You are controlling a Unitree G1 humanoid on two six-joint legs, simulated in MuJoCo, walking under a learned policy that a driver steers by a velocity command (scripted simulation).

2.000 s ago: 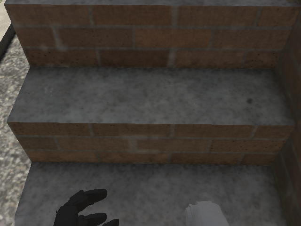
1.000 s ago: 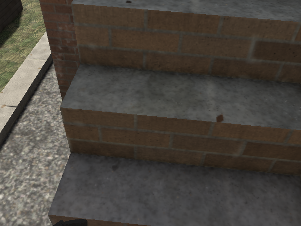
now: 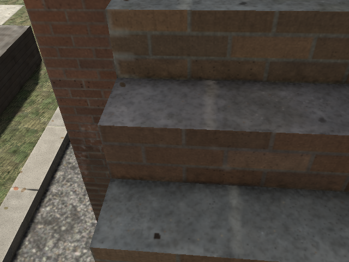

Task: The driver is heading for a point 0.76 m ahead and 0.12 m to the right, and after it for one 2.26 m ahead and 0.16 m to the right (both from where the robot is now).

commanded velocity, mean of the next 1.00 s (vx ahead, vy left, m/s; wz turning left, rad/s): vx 0.50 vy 0.00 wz -0.04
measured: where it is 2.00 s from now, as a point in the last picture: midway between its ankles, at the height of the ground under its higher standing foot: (278, 163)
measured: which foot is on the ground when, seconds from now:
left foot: down 0.00-0.32, up 0.34-1.00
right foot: up 0.00-0.28, down 0.30-1.00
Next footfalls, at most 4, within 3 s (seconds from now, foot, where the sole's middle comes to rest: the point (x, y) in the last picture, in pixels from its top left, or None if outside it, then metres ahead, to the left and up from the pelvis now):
0.30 right None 0.28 -0.25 -0.51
1.04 left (234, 224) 0.50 -0.09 -0.29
1.48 right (309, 128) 0.65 -0.26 -0.08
1.96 left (223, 224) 0.50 -0.06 -0.29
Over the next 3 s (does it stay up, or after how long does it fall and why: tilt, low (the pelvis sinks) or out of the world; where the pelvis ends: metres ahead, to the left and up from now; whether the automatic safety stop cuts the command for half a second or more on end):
stays up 0.71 -0.14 0.69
